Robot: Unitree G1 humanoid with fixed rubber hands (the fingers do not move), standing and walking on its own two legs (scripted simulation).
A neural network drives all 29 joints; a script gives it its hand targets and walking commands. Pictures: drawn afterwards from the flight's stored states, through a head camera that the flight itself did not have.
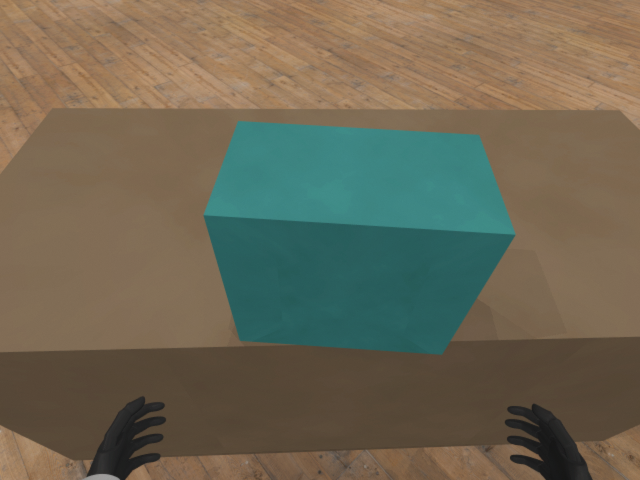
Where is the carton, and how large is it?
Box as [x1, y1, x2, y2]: [203, 121, 515, 354]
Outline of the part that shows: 238,121 203,215 240,340 441,354 515,234 479,136 473,134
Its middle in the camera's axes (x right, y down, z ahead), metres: +0.04 +0.01 +0.55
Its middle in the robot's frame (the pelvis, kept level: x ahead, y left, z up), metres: +0.41 -0.01 +0.05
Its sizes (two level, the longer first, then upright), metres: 0.313 0.173 0.278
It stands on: a pedestal, 0.70 m high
